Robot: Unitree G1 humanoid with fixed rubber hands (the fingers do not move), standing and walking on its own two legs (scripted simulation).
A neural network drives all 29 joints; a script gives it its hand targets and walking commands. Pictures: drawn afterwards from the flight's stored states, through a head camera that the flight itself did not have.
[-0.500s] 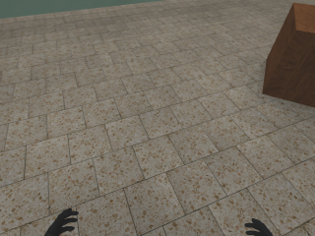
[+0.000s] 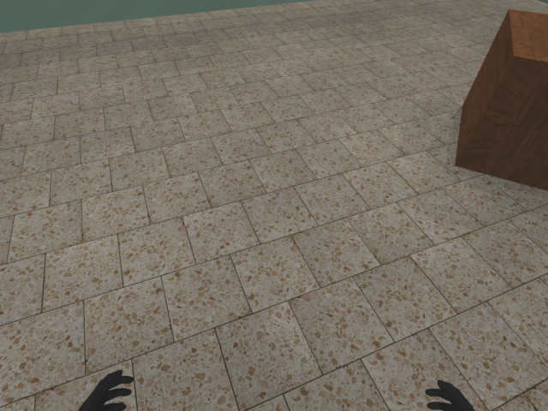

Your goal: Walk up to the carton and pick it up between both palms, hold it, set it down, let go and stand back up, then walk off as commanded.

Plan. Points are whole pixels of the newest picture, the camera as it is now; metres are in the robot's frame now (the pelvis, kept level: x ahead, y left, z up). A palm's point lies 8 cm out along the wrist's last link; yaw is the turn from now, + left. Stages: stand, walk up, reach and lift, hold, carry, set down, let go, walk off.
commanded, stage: walk up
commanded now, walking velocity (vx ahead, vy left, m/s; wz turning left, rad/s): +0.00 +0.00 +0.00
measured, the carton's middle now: out of the picture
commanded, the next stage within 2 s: none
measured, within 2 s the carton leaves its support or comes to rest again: neither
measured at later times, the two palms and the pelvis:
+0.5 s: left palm (131, 396) +0.18 +0.22 -0.07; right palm out of the picture +0.04 -0.42 -0.06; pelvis +0.03 -0.08 +0.01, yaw -4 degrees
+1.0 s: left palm (283, 310) +0.31 -0.01 -0.07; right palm out of the picture +0.06 -0.67 -0.06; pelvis +0.10 -0.29 +0.00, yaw -13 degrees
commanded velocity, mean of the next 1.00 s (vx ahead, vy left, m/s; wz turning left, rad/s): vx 0.00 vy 0.00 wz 0.00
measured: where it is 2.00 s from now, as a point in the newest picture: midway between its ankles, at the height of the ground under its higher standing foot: (451, 371)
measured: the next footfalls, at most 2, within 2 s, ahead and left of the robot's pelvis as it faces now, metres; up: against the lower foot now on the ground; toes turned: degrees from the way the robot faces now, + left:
right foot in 0.60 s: +0.20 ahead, -0.26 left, +0.00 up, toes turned -8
left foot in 0.96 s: +0.22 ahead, -0.11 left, -0.01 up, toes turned -9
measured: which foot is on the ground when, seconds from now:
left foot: down 0.00-0.62, up 0.64-0.94, down 0.96-1.00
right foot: down 0.00-0.22, up 0.24-0.58, down 0.60-0.92, up 0.94-1.00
